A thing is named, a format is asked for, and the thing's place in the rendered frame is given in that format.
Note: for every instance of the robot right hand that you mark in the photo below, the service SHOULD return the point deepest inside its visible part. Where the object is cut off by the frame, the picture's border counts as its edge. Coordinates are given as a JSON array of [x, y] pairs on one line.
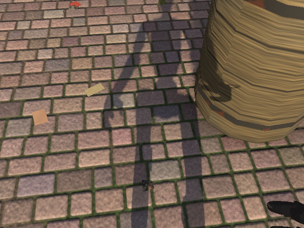
[[293, 210]]

